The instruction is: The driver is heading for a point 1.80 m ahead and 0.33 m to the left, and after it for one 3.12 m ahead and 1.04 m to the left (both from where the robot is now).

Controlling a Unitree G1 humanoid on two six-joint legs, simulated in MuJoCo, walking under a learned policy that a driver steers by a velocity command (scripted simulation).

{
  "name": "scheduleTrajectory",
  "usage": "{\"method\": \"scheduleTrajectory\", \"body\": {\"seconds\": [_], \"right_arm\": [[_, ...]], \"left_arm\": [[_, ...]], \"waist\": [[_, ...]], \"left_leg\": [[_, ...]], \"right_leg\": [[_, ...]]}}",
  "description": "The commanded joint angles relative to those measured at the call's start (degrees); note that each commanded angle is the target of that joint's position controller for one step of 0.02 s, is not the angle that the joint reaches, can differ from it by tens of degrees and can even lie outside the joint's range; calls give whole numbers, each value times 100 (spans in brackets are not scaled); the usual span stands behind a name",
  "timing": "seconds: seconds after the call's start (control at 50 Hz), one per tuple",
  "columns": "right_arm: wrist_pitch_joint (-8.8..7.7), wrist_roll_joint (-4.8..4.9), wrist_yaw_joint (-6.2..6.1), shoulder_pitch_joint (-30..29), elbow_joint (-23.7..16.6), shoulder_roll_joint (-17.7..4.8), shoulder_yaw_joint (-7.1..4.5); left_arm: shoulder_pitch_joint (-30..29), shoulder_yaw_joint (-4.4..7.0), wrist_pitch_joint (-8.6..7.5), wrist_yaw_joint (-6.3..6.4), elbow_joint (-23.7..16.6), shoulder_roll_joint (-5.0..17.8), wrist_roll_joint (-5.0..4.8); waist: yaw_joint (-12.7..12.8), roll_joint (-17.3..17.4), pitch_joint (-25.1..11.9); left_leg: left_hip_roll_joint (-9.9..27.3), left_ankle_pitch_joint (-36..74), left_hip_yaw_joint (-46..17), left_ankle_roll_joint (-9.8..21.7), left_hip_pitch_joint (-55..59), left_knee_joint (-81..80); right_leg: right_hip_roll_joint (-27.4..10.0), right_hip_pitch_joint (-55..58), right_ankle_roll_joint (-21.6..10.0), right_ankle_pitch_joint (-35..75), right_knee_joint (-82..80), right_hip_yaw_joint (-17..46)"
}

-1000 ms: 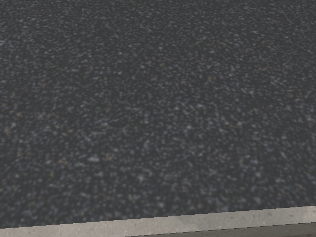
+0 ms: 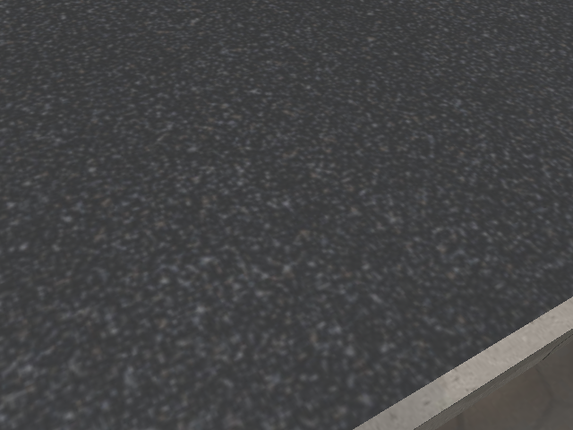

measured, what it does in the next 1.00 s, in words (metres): steps on the spot: right foot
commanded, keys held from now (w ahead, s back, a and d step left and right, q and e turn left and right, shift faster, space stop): no key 1.00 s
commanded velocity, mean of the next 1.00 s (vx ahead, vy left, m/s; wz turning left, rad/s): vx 0.00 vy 0.00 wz -0.02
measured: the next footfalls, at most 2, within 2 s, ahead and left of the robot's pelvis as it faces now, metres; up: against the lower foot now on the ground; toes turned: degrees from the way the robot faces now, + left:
right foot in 0.12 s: +0.01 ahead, -0.15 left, +0.00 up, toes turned +2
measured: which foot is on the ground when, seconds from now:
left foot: down 0.00-1.00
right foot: up 0.00-0.10, down 0.12-1.00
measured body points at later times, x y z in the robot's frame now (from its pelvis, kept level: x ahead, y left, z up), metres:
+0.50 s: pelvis -0.02 -0.04 +0.00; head -0.02 -0.04 +0.45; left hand +0.04 +0.21 -0.14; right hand +0.04 -0.30 -0.15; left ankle -0.02 +0.11 -0.74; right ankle -0.03 -0.15 -0.74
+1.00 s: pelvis -0.02 -0.05 +0.00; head -0.01 -0.05 +0.45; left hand +0.01 +0.20 -0.15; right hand -0.02 -0.30 -0.15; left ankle -0.02 +0.11 -0.74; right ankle -0.03 -0.15 -0.74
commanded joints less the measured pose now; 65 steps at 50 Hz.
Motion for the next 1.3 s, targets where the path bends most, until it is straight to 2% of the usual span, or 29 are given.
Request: {"method": "scheduleTrajectory", "body": {"seconds": [0.02, 0.04, 0.08, 0.1, 0.12, 0.14, 0.16, 0.18, 0.22, 0.26, 0.36, 0.5, 0.76, 1.3], "right_arm": [[-53, 63, -21, -335, -254, -871, -172], [-10, 48, -12, -282, -220, -858, -165], [54, 86, 11, -224, -144, -888, -163], [51, 118, 33, -97, -82, -899, -166], [5, 89, 76, 18, -32, -845, -144], [-70, -11, 158, 159, -14, -804, -127], [-98, -1, 191, 221, 62, -820, -142], [-80, 41, 147, -151, 76, -875, -147], [5, 73, 48, -373, 85, -669, -109], [81, 49, -18, -294, 171, -697, -116], [137, 54, -77, -195, 408, -695, -113], [139, 79, -112, 18, 701, -711, -99], [124, 101, -165, 500, 1052, -647, -28], [103, 119, -179, 1029, 1211, -474, 52]], "left_arm": [[-89, 64, -72, 1, -220, 161, -48], [-143, 31, -85, 0, -171, 76, -73], [-27, 47, -77, -3, -19, 146, -112], [7, 63, -63, -5, 50, 241, -89], [55, 91, -40, 2, 82, 415, -46], [144, 157, -17, 21, 125, 764, -2], [176, 179, -10, -19, 234, 775, -32], [184, 149, -35, -55, 277, 581, -36], [114, 100, -110, -57, 431, 496, 23], [133, 69, -191, -48, 564, 448, 29], [224, -5, -280, -32, 842, 407, 20], [372, -83, -314, -22, 1107, 351, 19], [588, -161, -266, -13, 1321, 260, -6], [1016, -212, -210, 27, 1415, 193, -30]], "waist": [[101, 972, -298], [36, 1030, -358], [99, 1064, -422], [89, 1038, -421], [53, 887, -491], [-99, 342, -602], [-130, 50, -615], [84, 337, -401], [47, 123, -128], [6, -15, -35], [11, 19, 119], [41, 121, 116], [70, 176, 129], [76, 258, 185]], "left_leg": [[1263, 3807, -1003, 948, 535, -388], [1178, 4052, -927, 898, 580, -301], [1039, 4217, -831, 758, 575, -195], [966, 3897, -827, 617, 527, -245], [903, 3157, -855, 436, 397, -336], [681, 2352, -672, 234, 90, -362], [401, 1577, -367, 38, 128, -518], [261, 1095, -195, -120, 175, -424], [233, 893, -136, -202, 124, -407], [208, 784, -103, -227, 154, -434], [187, 559, -59, -318, 174, -498], [201, 559, -29, -396, 127, -552], [234, 630, 0, -447, 16, -591], [226, 732, 42, -433, -74, -586]], "right_leg": [[-364, -146, 271, -88, -252, -68], [-359, 75, 274, 96, -714, -208], [-293, 639, 195, 1243, -1936, -448], [-304, 965, 101, 2004, -2469, -408], [-456, 1335, -5, 2557, -2594, -186], [-736, 1760, -161, 3614, -2154, 53], [-681, 1609, -368, 3150, -1954, -24], [-627, 1333, -428, 2697, -2098, -2], [-604, 1059, -405, 2555, -2302, 28], [-568, 949, -367, 2472, -2350, -2], [-536, 775, -383, 2082, -2494, 19], [-503, 805, -458, 1945, -2588, 41], [-421, 839, -540, 2086, -2610, -16], [-343, 847, -538, 2355, -2528, -117]]}}
Keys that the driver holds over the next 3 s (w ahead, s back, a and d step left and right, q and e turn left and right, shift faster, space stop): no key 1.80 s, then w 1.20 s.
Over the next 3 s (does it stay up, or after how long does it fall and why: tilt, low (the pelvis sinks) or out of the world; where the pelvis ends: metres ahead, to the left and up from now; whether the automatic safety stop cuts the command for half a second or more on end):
stays up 0.47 -0.05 0.09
